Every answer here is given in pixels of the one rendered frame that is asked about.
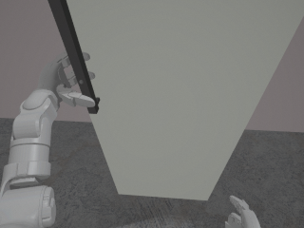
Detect left robot hand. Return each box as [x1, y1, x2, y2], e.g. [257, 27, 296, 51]
[37, 50, 95, 107]

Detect right robot hand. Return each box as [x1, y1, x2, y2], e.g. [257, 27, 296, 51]
[225, 196, 261, 228]

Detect robot left forearm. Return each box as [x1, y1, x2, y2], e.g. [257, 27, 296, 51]
[0, 88, 60, 201]

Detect fridge door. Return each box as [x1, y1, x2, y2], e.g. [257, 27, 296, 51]
[52, 0, 304, 200]

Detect handle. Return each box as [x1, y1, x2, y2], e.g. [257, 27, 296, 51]
[47, 0, 100, 114]

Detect left robot upper arm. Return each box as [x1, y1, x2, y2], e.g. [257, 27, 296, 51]
[0, 185, 56, 228]

